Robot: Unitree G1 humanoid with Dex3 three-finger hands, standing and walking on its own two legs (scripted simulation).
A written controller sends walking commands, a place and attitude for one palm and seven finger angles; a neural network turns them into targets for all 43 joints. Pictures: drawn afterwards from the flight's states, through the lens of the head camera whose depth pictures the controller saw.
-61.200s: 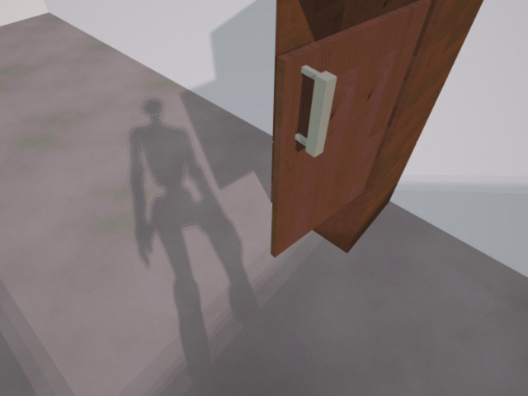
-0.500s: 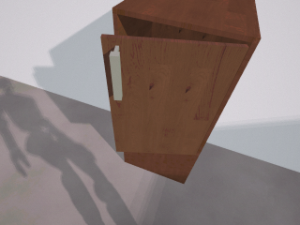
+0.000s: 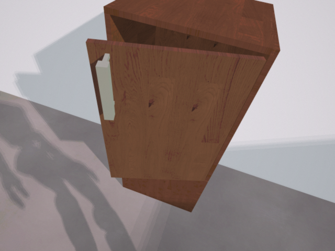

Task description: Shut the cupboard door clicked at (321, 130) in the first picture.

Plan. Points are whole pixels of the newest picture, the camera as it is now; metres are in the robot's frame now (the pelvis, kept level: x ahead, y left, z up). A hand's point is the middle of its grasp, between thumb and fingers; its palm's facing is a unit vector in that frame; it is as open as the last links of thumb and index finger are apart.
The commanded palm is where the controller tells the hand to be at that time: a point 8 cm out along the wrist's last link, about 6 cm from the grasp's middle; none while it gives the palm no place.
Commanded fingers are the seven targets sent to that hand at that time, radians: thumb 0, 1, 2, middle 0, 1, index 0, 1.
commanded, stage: come to a stop and stand still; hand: left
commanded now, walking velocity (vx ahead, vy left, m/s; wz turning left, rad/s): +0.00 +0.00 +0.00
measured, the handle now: (108, 88) +0.43 +0.19 +0.16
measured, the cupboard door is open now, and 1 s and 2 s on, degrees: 19 19 19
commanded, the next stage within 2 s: look again from close up in 0.92 s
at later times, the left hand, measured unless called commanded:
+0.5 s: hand out of the picture +0.05 +0.16 -0.17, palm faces +0.03 -0.98 -0.19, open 7.3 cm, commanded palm none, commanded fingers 0.00 0.90 0.90 -0.20 -0.30 -0.20 -0.30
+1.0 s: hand out of the picture -0.01 +0.19 -0.15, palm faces -0.02 -0.97 -0.24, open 7.4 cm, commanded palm none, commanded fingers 0.00 0.90 0.90 -0.20 -0.30 -0.20 -0.30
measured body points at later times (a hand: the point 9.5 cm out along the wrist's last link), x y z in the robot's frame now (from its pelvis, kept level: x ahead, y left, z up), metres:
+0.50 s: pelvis +0.02 -0.02 +0.01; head +0.03 +0.00 +0.46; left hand +0.05 +0.21 -0.15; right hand +0.05 -0.25 -0.14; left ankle +0.01 +0.08 -0.72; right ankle +0.00 -0.12 -0.72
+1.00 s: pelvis -0.01 +0.00 +0.01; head +0.00 -0.01 +0.46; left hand +0.00 +0.24 -0.13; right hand +0.00 -0.22 -0.15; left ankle +0.01 +0.08 -0.72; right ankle +0.00 -0.12 -0.72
